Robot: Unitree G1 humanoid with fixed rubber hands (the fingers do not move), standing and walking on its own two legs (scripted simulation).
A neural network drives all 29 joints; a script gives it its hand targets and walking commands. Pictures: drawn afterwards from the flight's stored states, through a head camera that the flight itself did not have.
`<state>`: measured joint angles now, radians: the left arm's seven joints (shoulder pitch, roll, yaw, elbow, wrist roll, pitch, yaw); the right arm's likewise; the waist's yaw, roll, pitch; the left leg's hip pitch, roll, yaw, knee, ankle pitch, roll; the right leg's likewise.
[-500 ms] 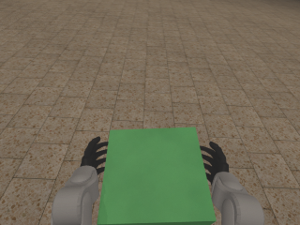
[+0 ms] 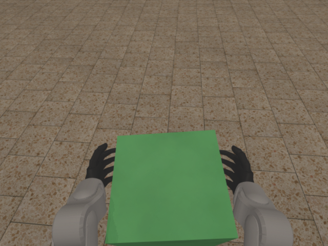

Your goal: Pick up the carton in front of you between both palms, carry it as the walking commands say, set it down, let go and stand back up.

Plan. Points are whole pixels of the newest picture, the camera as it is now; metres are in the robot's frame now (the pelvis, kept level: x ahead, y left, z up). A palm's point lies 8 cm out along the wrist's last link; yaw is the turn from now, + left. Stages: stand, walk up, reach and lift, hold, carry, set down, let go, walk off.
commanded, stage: carry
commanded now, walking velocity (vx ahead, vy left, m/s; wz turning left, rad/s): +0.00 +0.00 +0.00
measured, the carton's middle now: (170, 196) +0.23 +0.00 +0.01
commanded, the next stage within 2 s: hold in 1.60 s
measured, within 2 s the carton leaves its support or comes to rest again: neither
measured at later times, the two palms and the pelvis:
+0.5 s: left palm (109, 138) +0.36 +0.16 +0.05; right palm (223, 145) +0.35 -0.13 +0.06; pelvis +0.11 +0.03 -0.02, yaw -3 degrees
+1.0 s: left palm (113, 146) +0.36 +0.16 +0.02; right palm (221, 153) +0.35 -0.14 +0.02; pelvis +0.07 +0.03 -0.01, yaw -3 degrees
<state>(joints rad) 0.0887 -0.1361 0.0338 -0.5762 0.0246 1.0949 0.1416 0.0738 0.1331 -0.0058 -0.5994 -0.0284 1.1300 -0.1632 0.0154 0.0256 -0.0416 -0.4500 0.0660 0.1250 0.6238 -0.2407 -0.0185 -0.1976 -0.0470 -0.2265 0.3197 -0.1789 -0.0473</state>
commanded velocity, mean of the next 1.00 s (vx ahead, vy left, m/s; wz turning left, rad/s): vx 0.00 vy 0.00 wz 0.00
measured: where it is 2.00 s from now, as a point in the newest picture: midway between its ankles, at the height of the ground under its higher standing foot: outside the picture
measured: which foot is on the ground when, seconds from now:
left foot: up 0.00-0.06, down 0.08-1.00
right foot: down 0.00-1.00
